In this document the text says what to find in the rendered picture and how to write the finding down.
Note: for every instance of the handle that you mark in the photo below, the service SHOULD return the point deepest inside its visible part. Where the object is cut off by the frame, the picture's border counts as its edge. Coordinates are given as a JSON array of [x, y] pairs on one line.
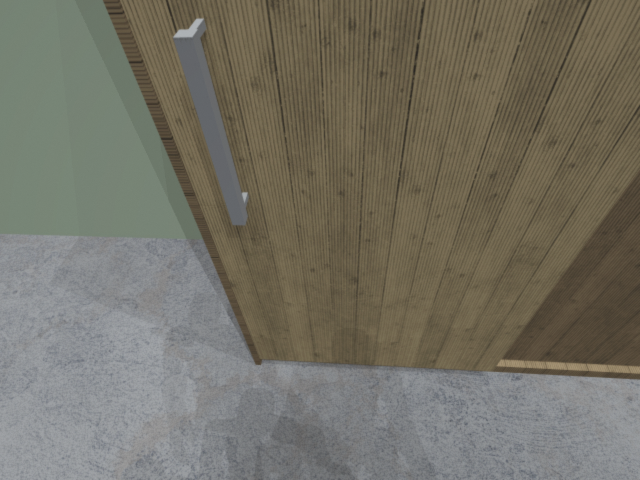
[[194, 64]]

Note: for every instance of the wardrobe door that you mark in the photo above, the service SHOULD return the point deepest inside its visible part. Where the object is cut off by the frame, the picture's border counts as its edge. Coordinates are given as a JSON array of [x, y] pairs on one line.
[[421, 173], [592, 315]]

